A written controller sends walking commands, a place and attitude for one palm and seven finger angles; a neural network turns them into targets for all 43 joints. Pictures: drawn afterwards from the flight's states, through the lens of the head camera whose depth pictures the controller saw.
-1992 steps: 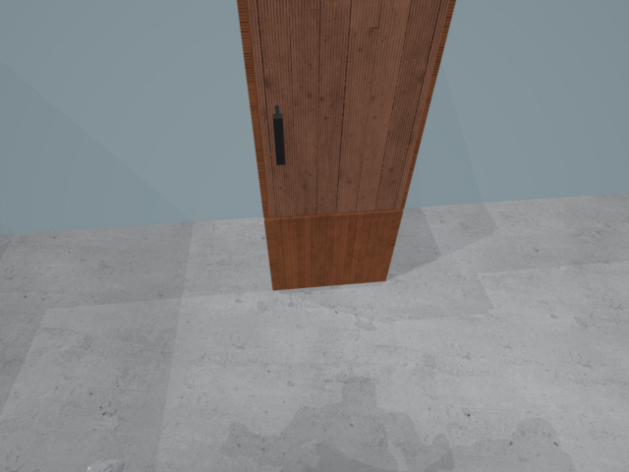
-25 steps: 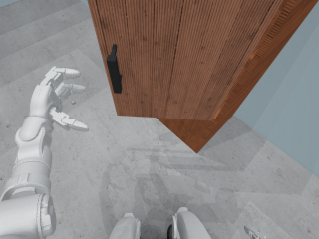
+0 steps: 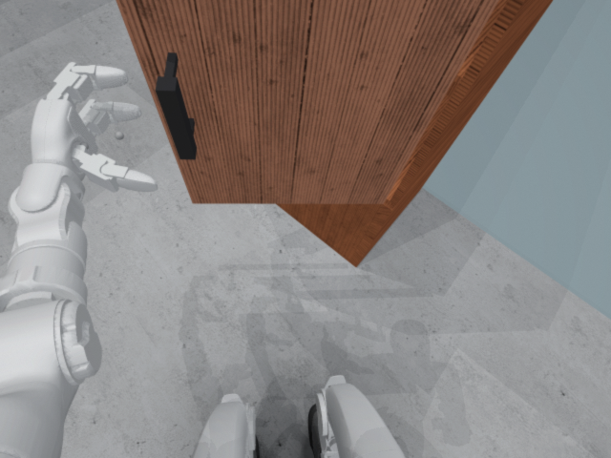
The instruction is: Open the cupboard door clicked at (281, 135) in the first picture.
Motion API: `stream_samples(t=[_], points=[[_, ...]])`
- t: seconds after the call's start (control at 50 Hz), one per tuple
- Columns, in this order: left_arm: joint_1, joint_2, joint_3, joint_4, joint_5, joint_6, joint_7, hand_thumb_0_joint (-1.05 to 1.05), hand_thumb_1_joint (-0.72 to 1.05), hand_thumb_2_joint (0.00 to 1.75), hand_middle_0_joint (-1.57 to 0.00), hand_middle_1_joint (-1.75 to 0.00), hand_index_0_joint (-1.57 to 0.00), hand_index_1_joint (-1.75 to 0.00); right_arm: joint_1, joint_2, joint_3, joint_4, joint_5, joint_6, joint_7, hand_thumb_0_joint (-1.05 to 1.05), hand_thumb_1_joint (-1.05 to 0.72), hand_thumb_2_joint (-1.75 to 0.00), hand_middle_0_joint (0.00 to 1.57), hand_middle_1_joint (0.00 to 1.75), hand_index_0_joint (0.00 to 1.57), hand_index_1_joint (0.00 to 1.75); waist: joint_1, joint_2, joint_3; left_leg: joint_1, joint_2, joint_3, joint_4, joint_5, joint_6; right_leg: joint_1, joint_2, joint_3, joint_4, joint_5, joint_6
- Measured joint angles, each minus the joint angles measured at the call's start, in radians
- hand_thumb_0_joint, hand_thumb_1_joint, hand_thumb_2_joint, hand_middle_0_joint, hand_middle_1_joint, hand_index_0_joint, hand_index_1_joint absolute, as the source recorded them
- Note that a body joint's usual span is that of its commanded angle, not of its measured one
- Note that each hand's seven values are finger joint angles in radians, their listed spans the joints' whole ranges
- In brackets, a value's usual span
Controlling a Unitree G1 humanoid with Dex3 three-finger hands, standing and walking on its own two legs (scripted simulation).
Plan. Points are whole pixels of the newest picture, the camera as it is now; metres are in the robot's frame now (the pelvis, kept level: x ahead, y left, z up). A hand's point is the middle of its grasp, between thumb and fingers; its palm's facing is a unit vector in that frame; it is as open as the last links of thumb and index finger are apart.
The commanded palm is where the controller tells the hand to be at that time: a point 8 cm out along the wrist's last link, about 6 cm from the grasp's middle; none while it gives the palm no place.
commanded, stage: move the hooked fingers beside the handle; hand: left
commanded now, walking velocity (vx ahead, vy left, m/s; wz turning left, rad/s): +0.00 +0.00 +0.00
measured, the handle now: (180, 110) +0.56 +0.13 +0.06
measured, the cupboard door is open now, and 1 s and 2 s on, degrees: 43 43 42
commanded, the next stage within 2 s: slide the fingers in behind the handle in 0.80 s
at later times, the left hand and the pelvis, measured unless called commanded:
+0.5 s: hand (124, 136) +0.50 +0.19 +0.07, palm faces -0.05 -1.00 -0.03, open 14.0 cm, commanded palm +0.48 +0.23 +0.06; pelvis +0.01 +0.00 +0.01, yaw +0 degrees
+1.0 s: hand (130, 135) +0.51 +0.18 +0.06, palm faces -0.05 -1.00 -0.03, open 14.0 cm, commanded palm +0.49 +0.22 +0.06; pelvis +0.00 +0.00 +0.00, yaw +0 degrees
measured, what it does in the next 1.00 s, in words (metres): stands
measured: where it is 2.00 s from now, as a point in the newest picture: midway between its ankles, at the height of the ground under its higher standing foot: outside the picture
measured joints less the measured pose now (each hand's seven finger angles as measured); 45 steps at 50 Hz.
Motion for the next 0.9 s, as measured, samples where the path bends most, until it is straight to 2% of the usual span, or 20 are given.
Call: stream_samples(t=[0.16,0.44,0.58,0.66,0.78,0.9], points=[[-0.027,0.020,0.014,0.010,0.020,0.007,0.007,-0.01,-0.50,0.30,-0.30,-1.20,-0.30,-1.20,0.019,-0.002,0.000,-0.010,-0.008,0.023,0.010,0.00,-0.90,-0.90,0.21,0.30,0.21,0.30,-0.018,0.005,-0.002,-0.026,0.005,0.004,0.008,-0.005,0.002,-0.026,0.005,0.004,0.002,0.001,0.003],[0.060,-0.042,-0.013,-0.058,0.012,-0.010,0.041,-0.01,-0.50,0.30,-0.30,-1.20,-0.30,-1.20,0.017,0.013,-0.007,-0.016,-0.005,0.046,0.020,0.00,-0.90,-0.90,0.21,0.30,0.21,0.30,0.005,0.006,-0.009,0.031,0.004,0.003,-0.025,-0.008,0.004,0.033,0.005,0.005,-0.032,-0.003,0.005],[0.032,-0.061,-0.054,-0.025,0.010,-0.021,0.051,-0.01,-0.50,0.30,-0.30,-1.20,-0.30,-1.20,-0.011,0.011,-0.008,-0.015,-0.005,0.041,0.018,0.00,-0.90,-0.90,0.21,0.30,0.21,0.30,0.014,0.004,-0.009,0.035,-0.003,-0.006,-0.023,-0.007,0.003,0.041,-0.003,-0.004,-0.028,-0.007,0.005],[0.021,-0.071,-0.052,-0.019,0.018,-0.028,0.059,-0.01,-0.50,0.30,-0.30,-1.20,-0.30,-1.20,-0.024,0.009,-0.009,-0.017,-0.008,0.039,0.019,0.00,-0.90,-0.90,0.21,0.30,0.21,0.30,0.012,0.004,-0.010,0.026,-0.005,-0.006,-0.015,-0.007,0.002,0.030,-0.004,-0.004,-0.019,-0.009,0.004],[0.024,-0.057,-0.026,-0.022,0.029,-0.029,0.064,-0.01,-0.50,0.30,-0.30,-1.20,-0.31,-1.20,-0.027,0.008,-0.006,-0.028,-0.008,0.044,0.018,0.00,-0.90,-0.90,0.21,0.30,0.21,0.30,0.006,0.003,-0.008,0.017,-0.001,0.000,-0.007,-0.010,0.001,0.016,0.000,0.001,-0.006,-0.010,0.002],[0.020,-0.035,-0.023,-0.012,0.018,-0.021,0.050,-0.01,-0.50,0.30,-0.30,-1.20,-0.31,-1.20,-0.013,0.009,-0.001,-0.022,-0.002,0.043,0.013,0.00,-0.90,-0.90,0.21,0.30,0.21,0.30,0.007,0.004,0.000,0.014,0.001,-0.001,-0.007,-0.006,-0.001,0.013,0.002,0.000,-0.006,-0.007,-0.001]])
